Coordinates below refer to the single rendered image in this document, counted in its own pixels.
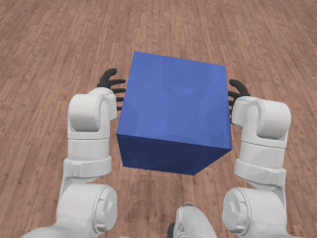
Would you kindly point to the robot left hand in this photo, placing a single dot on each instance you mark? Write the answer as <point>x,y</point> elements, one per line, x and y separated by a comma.
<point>104,82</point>

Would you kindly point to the carton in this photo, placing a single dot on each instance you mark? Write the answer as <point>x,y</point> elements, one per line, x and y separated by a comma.
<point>175,116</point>

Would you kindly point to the robot right thigh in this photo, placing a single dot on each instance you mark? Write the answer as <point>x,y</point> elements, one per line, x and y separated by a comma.
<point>192,222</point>

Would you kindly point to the robot left forearm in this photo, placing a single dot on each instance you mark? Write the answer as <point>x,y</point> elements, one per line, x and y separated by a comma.
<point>88,132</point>

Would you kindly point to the left robot upper arm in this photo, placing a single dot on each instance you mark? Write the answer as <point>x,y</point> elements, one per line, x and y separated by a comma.
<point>85,210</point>

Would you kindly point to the right robot upper arm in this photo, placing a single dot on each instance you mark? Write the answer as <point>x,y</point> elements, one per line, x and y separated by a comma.
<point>254,213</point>

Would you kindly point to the right robot shin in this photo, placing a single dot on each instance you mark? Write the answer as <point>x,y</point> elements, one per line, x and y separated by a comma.
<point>177,234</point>

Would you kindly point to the robot right forearm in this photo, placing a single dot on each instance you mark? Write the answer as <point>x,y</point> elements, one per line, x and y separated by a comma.
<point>265,125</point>

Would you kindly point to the robot right hand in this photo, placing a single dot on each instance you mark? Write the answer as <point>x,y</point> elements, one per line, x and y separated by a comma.
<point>243,92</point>

